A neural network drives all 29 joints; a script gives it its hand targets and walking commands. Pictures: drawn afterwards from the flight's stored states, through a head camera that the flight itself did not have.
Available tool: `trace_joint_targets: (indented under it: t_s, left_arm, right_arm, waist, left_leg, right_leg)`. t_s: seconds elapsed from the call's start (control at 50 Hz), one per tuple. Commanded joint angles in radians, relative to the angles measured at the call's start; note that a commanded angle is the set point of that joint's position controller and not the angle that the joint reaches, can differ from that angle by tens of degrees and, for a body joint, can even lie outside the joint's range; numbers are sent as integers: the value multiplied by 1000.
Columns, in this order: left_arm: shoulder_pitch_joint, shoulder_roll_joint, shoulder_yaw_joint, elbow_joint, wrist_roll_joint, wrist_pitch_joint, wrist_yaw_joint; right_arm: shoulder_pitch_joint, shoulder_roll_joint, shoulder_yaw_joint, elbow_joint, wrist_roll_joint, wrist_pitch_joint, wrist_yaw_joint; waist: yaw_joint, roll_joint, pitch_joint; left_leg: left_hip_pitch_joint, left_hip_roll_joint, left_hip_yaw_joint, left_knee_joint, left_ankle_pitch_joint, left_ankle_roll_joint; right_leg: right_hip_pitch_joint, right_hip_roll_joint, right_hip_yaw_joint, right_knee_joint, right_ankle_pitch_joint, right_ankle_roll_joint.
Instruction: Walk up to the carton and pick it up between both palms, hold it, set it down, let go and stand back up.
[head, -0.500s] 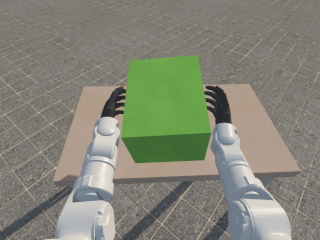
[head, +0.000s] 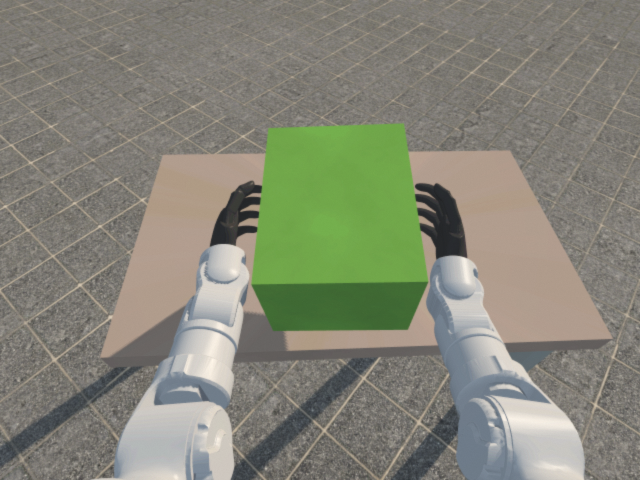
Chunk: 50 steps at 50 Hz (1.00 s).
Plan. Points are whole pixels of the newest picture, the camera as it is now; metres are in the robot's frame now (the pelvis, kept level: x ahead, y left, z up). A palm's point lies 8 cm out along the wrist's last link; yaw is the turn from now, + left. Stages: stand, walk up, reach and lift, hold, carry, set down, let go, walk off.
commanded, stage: set down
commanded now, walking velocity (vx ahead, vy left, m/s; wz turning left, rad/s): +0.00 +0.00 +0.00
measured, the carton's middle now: (337, 228) +0.43 +0.00 +0.04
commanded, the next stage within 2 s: none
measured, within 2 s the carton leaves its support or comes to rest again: neither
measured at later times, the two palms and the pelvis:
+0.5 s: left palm (238, 248) +0.39 +0.13 +0.04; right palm (447, 253) +0.39 -0.15 +0.04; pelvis +0.01 -0.01 +0.00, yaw +0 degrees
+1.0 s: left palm (241, 251) +0.40 +0.13 +0.02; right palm (438, 250) +0.41 -0.15 +0.02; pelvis +0.02 -0.01 +0.00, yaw +0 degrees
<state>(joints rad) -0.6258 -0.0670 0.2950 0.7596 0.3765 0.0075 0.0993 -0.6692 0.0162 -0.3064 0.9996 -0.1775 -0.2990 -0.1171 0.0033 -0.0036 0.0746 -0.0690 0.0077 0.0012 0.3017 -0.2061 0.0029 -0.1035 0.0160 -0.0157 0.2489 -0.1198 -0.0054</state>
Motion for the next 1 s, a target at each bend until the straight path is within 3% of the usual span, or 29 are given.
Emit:
trace_joint_targets:
  t_s: [0.0, 0.02, 0.06, 0.16, 0.24, 0.32, 0.4, 0.42, 0.44, 0.48, 0.5, 0.6, 0.72, 0.76, 0.82, 0.86, 0.98]
  left_arm:
    - [-612, -600, -160, -87, -9, -124, -96]
    - [-608, -603, -164, -81, -12, -134, -96]
    - [-600, -603, -155, -76, -4, -143, -89]
    - [-609, -606, -156, -56, -6, -165, -84]
    - [-569, -597, -120, -13, 17, -168, -81]
    - [-580, -587, -102, -7, 21, -174, -80]
    - [-625, -587, -100, -9, 20, -189, -74]
    - [-615, -576, -76, 18, 33, -187, -75]
    - [-636, -583, -79, 10, 27, -189, -72]
    - [-612, -549, -37, 36, 55, -184, -72]
    - [-638, -558, -50, 17, 43, -190, -69]
    - [-637, -559, -52, 20, 42, -199, -61]
    - [-609, -580, -44, 35, 52, -226, -54]
    - [-625, -587, -71, 29, 30, -241, -51]
    - [-591, -590, -58, 67, 50, -249, -45]
    - [-572, -597, -64, 66, 44, -254, -43]
    - [-563, -578, -36, 95, 63, -267, -53]
  right_arm:
    - [-558, 513, 160, -54, -110, -71, 168]
    - [-546, 516, 145, -39, -120, -70, 168]
    - [-550, 517, 158, -35, -121, -73, 172]
    - [-541, 516, 124, -10, -137, -84, 168]
    - [-546, 515, 112, 1, -135, -88, 171]
    - [-542, 508, 69, 19, -163, -79, 174]
    - [-572, 522, 50, 16, -189, -87, 177]
    - [-581, 516, 45, 8, -192, -87, 177]
    - [-584, 516, 30, 14, -198, -88, 176]
    - [-596, 505, 20, 15, -206, -77, 184]
    - [-596, 523, 12, 24, -209, -78, 184]
    - [-580, 508, -19, 45, -233, -79, 189]
    - [-577, 546, 2, 54, -247, -100, 190]
    - [-579, 543, -11, 64, -247, -114, 184]
    - [-577, 539, -9, 68, -252, -124, 187]
    - [-558, 535, -20, 96, -251, -129, 185]
    - [-558, 551, -42, 117, -272, -134, 187]
  waist:
    - [12, 2, -501]
    - [-4, -2, -509]
    - [11, 9, -523]
    - [-9, 8, -546]
    - [16, 12, -523]
    - [2, 7, -504]
    - [3, 4, -521]
    - [15, -1, -517]
    - [2, 7, -526]
    - [28, -11, -497]
    - [17, -19, -512]
    - [-6, 4, -557]
    - [19, -2, -644]
    - [-7, 12, -674]
    - [7, 20, -670]
    - [0, 20, -669]
    - [7, 6, -613]
  left_leg:
    - [-6, 11, 87, 6, 397, -44]
    - [-20, 11, 85, 6, 397, -46]
    - [-25, 13, 84, 11, 425, -52]
    - [-22, 12, 86, 17, 429, -54]
    - [-51, 15, 87, 22, 431, -48]
    - [-72, 15, 88, 6, 379, -44]
    - [-96, 8, 93, 13, 364, -45]
    - [-123, 7, 98, 9, 341, -38]
    - [-136, 5, 100, 9, 329, -40]
    - [-171, 7, 101, -4, 266, -23]
    - [-174, 8, 102, -3, 267, -22]
    - [-141, 15, 88, 23, 352, -31]
    - [-162, 19, 89, 53, 440, -36]
    - [-147, 22, 78, 68, 492, -45]
    - [-127, 27, 82, 84, 526, -46]
    - [-117, 34, 75, 90, 570, -47]
    - [-185, 24, 82, 67, 489, -36]
  right_leg:
    - [99, 21, -109, 11, 235, -9]
    - [115, 18, -108, 16, 260, -7]
    - [120, 16, -107, 28, 286, -9]
    - [91, 23, -109, 29, 295, -5]
    - [102, 16, -100, 33, 310, -11]
    - [100, 15, -104, 35, 279, -9]
    - [87, 10, -102, 44, 284, -3]
    - [95, 4, -96, 48, 296, 0]
    - [101, 3, -95, 58, 297, 0]
    - [103, -2, -89, 53, 241, 4]
    - [99, 0, -93, 59, 248, 5]
    - [77, -3, -95, 70, 304, 7]
    - [107, -8, -92, 103, 427, 7]
    - [88, -3, -90, 108, 463, 9]
    - [53, -1, -91, 104, 449, 2]
    - [43, 0, -87, 103, 460, -1]
    - [81, -9, -80, 107, 449, 6]
